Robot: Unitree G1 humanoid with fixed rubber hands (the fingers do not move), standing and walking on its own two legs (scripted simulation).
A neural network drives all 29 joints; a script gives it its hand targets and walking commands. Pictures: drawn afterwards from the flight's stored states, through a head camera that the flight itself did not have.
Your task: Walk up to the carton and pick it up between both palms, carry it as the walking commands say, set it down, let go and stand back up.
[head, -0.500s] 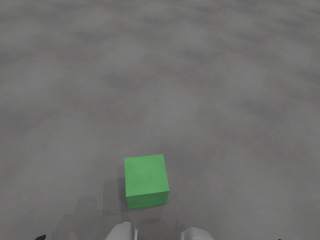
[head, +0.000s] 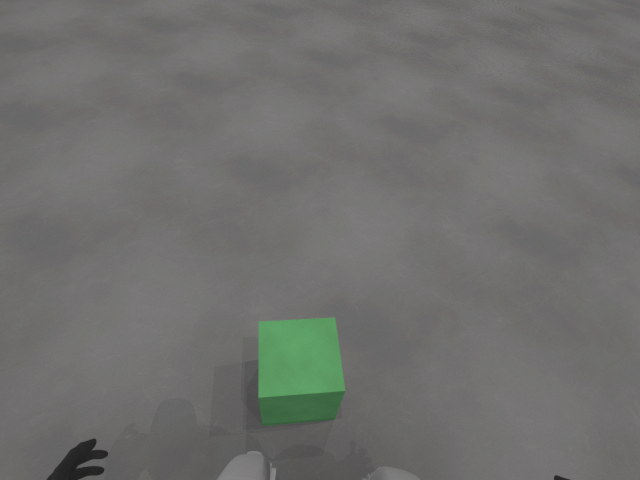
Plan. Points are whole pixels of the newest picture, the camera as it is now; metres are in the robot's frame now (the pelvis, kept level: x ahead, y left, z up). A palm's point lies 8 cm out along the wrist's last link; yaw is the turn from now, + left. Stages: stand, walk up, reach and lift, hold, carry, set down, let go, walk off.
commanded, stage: walk up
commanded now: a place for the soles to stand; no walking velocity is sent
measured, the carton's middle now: (298, 372) +0.47 +0.03 -0.60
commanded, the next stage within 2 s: none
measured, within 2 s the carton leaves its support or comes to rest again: neither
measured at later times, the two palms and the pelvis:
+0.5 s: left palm out of the picture +0.09 +0.31 -0.10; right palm out of the picture +0.10 -0.33 -0.08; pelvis +0.01 -0.01 +0.00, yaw +2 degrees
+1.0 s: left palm out of the picture +0.09 +0.31 -0.10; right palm out of the picture +0.10 -0.33 -0.08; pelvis +0.00 -0.01 +0.00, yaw +3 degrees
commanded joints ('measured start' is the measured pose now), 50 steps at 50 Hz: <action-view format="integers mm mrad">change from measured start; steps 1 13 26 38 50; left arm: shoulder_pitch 39 -98 -70 -59 52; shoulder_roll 178 169 229 276 275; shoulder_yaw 69 53 62 74 83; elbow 15 -41 -16 4 43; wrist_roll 13 1 24 24 31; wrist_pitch -30 -16 -36 -42 -38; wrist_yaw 1 0 1 0 0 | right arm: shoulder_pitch -85 50 47 0 -106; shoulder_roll -277 -333 -239 -240 -222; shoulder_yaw -57 -73 -55 -43 -31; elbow -90 -55 -36 -46 -74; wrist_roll -27 -27 -23 -16 -19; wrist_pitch -6 -27 -27 -12 -7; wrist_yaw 2 8 14 12 11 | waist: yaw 40 -19 -27 -8 63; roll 235 206 68 -8 -27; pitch -83 -99 -131 -108 -52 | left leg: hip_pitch -22 124 100 -38 -204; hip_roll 135 181 22 0 -24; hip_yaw -452 -556 -86 39 -58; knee -374 -422 -188 -75 -82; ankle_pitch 109 111 328 64 80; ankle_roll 175 237 81 36 37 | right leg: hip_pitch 65 -86 62 160 214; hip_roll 15 19 -176 -318 -237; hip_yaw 151 124 128 314 374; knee -171 -27 -197 -362 -462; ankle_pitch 63 -36 325 286 -62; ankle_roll -52 -35 -114 -208 -167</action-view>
